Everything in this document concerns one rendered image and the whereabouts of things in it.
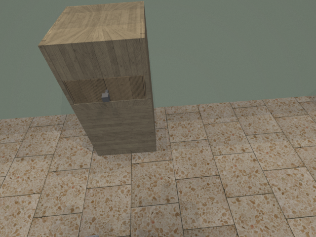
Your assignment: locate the cabinet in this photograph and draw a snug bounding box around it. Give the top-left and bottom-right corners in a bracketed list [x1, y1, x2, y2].
[38, 1, 157, 156]

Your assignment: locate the drawer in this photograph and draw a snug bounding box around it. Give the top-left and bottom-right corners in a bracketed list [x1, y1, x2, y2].
[63, 75, 147, 104]

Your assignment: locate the handle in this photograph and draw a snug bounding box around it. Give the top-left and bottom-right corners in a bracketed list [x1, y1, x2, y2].
[101, 89, 110, 102]

